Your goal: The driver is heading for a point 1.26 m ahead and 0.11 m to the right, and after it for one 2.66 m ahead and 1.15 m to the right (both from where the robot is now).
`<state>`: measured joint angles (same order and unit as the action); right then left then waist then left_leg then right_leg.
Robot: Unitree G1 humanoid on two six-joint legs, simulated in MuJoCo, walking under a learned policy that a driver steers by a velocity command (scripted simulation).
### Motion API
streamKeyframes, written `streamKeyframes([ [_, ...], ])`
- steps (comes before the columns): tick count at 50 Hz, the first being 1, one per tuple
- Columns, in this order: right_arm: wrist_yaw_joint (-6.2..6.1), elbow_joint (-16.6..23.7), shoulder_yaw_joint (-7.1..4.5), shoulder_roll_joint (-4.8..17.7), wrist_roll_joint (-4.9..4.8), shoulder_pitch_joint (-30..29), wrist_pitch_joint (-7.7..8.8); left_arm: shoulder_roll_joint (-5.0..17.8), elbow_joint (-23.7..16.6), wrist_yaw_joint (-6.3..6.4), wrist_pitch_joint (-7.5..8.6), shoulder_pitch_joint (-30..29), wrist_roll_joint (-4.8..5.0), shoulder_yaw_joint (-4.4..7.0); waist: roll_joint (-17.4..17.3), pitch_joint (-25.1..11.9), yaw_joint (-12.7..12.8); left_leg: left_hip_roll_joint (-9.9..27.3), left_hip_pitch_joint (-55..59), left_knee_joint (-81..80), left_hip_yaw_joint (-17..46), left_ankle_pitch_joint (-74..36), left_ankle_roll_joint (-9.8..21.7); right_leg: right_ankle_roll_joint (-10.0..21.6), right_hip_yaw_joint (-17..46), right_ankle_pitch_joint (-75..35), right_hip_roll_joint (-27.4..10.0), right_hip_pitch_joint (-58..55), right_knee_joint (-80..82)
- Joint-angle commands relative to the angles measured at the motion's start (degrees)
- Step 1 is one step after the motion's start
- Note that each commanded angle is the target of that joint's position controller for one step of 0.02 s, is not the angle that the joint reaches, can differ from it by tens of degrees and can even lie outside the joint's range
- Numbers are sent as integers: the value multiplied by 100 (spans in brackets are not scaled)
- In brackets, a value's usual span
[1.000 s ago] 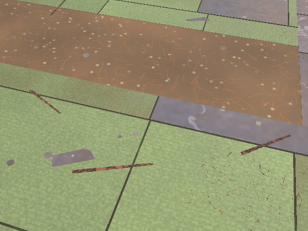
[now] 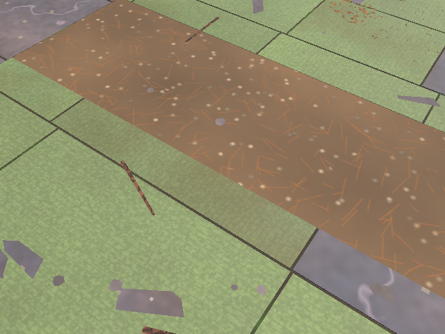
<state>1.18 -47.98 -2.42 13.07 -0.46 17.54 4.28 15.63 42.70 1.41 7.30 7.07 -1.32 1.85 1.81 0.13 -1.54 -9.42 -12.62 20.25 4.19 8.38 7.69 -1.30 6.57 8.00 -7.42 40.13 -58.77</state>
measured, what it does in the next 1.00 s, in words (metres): walks ahead: right foot, then left foot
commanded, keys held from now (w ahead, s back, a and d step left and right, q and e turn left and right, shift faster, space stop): w+q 0.18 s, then w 0.22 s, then w+e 0.06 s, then e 0.54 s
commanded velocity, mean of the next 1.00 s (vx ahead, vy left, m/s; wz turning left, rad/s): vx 0.33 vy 0.00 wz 0.01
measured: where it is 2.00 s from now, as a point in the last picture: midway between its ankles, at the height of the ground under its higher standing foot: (252, 248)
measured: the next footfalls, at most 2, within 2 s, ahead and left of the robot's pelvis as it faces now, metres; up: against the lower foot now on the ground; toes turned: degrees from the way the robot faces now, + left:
right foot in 0.24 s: +0.31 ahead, -0.14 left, +0.00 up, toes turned +12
left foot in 0.68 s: +0.49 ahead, +0.13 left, +0.00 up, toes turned +5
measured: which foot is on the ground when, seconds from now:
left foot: down 0.00-0.24, up 0.26-0.66, down 0.68-1.00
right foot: up 0.00-0.22, down 0.24-0.68, up 0.70-1.00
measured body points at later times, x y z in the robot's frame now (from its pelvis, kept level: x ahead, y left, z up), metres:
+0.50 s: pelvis +0.27 -0.04 +0.01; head +0.29 -0.05 +0.46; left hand +0.24 +0.22 -0.11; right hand +0.48 -0.26 -0.10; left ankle +0.32 +0.13 -0.68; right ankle +0.27 -0.15 -0.74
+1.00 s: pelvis +0.38 +0.01 +0.00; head +0.41 +0.00 +0.44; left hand +0.53 +0.28 -0.11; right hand +0.51 -0.27 -0.11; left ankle +0.45 +0.13 -0.74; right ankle +0.41 -0.13 -0.70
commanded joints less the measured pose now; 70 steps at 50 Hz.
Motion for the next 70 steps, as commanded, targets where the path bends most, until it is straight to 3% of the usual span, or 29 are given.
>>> streamKeyframes([
  [1, -135, 463, -226, 914, -62, -54, 74, 228, -395, 76, -41, -141, -10, 54, -458, 68, 26, 1155, -880, -764, 1101, -646, 743, -156, -384, -991, 340, -685, 1332],
  [7, -186, 450, -246, 935, -136, 406, -42, 437, -780, -99, 98, -992, 157, 89, -685, -115, -326, 1468, 308, -74, 1965, -41, 564, -84, -165, -920, 705, -861, 2959],
  [11, -214, 566, -179, 764, -49, 183, -107, 754, -556, -147, 233, 78, 121, 265, -944, -564, 289, 1329, 436, 1014, 2084, -903, 278, 414, -289, -444, 694, -2568, 3532],
  [12, -174, 647, -52, 446, 23, 125, -66, 1032, -441, -106, 244, 986, 31, 343, -534, -1269, 686, 1036, -184, 2454, 1599, -639, 56, 847, 453, -358, -159, -4009, 3411],
  [13, -143, 671, 32, 208, -133, 930, 13, 1482, -175, -111, 155, 1820, -29, 502, 1308, -2030, 530, 207, -2195, 4220, 728, 1164, -389, 1862, 2821, 693, -1314, -6071, 3666],
  [14, -146, 581, -16, 619, -202, 1030, 56, 1031, -143, -151, 116, 1847, 112, 431, 1400, -1736, 570, 488, -3153, 5156, 805, 2328, -448, 1927, 3921, 1826, -1677, -6079, 4116],
  [15, -143, 624, -106, 991, -215, 449, 52, 643, -210, -145, 90, 1572, 162, 332, 687, -860, 664, 710, -3480, 5511, 869, 1854, -456, 1681, 3265, 1959, -1454, -5383, 4218],
  [17, -140, 811, -94, 848, -35, -235, 62, 499, -248, -171, 20, 1051, 135, 252, -41, -51, 460, 1058, -3313, 5155, 537, 1127, -497, 1473, 2018, 691, -945, -4114, 4452],
  [20, -90, 810, -62, 542, -14, -121, 23, 378, -152, -248, 28, 931, 123, 194, 278, -17, 168, 1361, -2705, 4458, 109, 828, -561, 1393, 1055, -368, -459, -3362, 4800],
  [25, -97, 1105, 74, 261, 88, -959, 131, 717, 18, -193, -83, 1165, 203, 264, 274, 83, 292, 1248, -2156, 2358, -269, -105, -780, 1399, 315, -2169, -152, -2921, 4783],
  [29, -50, 1225, 14, 432, 42, -1467, 187, 847, 210, -124, -240, 1630, 273, 286, 515, -139, 426, 821, -1417, 1359, -256, -983, -830, 1162, 316, -2608, -126, -3058, 4240],
  [32, -70, 1210, -123, 726, 87, -1232, 201, 913, 79, -30, -338, 1362, 324, 313, 573, -335, 96, 784, -660, 576, -104, -1184, -614, 839, 678, -2067, -97, -3146, 3569],
  [33, -108, 1127, -184, 865, 142, -936, 207, 824, 9, -11, -345, 1309, 315, 293, 463, -511, -49, 915, -31, 264, -114, -1617, -484, 658, 610, -1939, 148, -2975, 3101],
  [34, -178, 1096, -271, 1207, 243, -401, 206, 560, -169, -9, -322, 1241, 223, 213, -19, -1079, -235, 1729, 1198, 495, 439, -3132, -188, 419, 411, -855, 530, -2291, 2006],
  [35, -237, 1155, -309, 1452, 328, -106, 86, 31, -160, -23, -308, 2053, 124, 64, -1436, -1801, -27, 3315, 2783, 1010, 1677, -5317, 591, 93, -62, 2744, 1138, -777, 308],
  [36, -189, 1165, -292, 1281, 204, 35, -30, 361, -109, -20, -349, 2561, 246, 87, -1883, -2452, -40, 3780, 2820, 826, 2422, -4470, 1041, -10, 70, 3483, 996, -377, -818],
  [37, -174, 1200, -238, 995, 110, -178, -92, 729, -88, 9, -453, 2246, 305, 217, -1288, -1936, -59, 3400, 2294, 528, 2141, -3267, 911, -126, 30, 3020, 775, -50, -1306],
  [38, -181, 1208, -168, 785, 51, -519, -126, 766, -166, 53, -566, 1848, 282, 260, -967, -1378, 3, 3096, 1700, 316, 1660, -2452, 722, -215, -148, 2640, 632, 147, -1366],
  [41, -173, 1168, -163, 781, 189, -1296, -174, 543, -235, 140, -921, 1775, 212, 300, -1059, -609, 384, 2531, -207, -397, 579, -1328, 589, -384, -399, 1841, 433, -727, -1165],
  [49, -294, 921, -321, 1136, 79, -1405, -239, 422, -798, -72, -999, 944, 176, 259, -966, -666, 256, 2775, -275, -521, -265, -990, 649, -85, -698, 1010, 295, -1619, 845],
  [52, -264, 813, -377, 1284, -30, -1327, -305, 536, -937, -164, -1036, 854, 176, 309, -975, -612, 259, 2872, -78, -277, -339, -638, 443, 153, -885, 1014, 399, -1968, 1664],
  [54, -240, 720, -377, 1207, -114, -1248, -360, 574, -767, -188, -1034, 1226, 175, 386, -745, -670, 399, 2649, -496, 86, -593, 939, 57, 456, -1144, 786, 690, -2803, 2481],
  [55, -220, 668, -322, 951, -99, -1184, -393, 721, -612, -157, -1025, 1625, 188, 477, -335, -549, 505, 2330, -1082, 796, -910, 1945, -290, 690, -872, 1044, 695, -3321, 2953],
  [56, -155, 790, -194, 489, 42, -1296, -401, 1244, -593, -63, -996, 2019, 198, 606, 1235, -255, 549, 1562, -2581, 3004, -1594, 2773, -863, 1295, 1248, 1604, -665, -3861, 3832],
  [57, -140, 1121, -282, 709, 43, -1695, -283, 1813, -822, -120, -819, 1905, 105, 654, 1581, 44, 611, 900, -3890, 3920, -568, 2851, -870, 2165, 3395, 3067, -1434, -3555, 4770],
  [58, -130, 1181, -393, 1106, -77, -2085, -171, 1476, -874, -138, -642, 1647, 21, 576, 1004, 286, 671, 1156, -4049, 4178, -15, 2172, -675, 2007, 3263, 3782, -1314, -3372, 5171],
  [59, -129, 1101, -462, 1248, -112, -1894, -106, 1277, -902, -114, -528, 1299, 62, 496, 919, 379, 381, 1253, -4018, 4026, 64, 1450, -557, 1690, 2860, 3470, -1143, -3321, 5133],
  [62, -139, 731, -468, 1062, 108, -1472, -21, 897, -954, -39, -465, 1047, 132, 353, 607, 16, 142, 1270, -3291, 3722, -14, 171, -721, 1269, 1758, 2089, -538, -3266, 4939],
  [70, -11, 806, -327, 754, 5, -2090, 145, 1041, -689, 44, -406, 1743, 234, 449, 696, 145, 462, 962, -2576, 1626, -24, -781, -1039, 1275, 1244, 830, -250, -3413, 4832],
])
Keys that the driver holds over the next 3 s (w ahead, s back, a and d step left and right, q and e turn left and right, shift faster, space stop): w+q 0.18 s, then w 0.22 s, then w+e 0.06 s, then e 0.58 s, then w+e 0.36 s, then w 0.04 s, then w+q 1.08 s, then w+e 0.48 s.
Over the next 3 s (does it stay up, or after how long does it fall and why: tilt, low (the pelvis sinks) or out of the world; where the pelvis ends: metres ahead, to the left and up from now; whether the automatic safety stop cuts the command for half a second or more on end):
stays up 1.27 -0.01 0.00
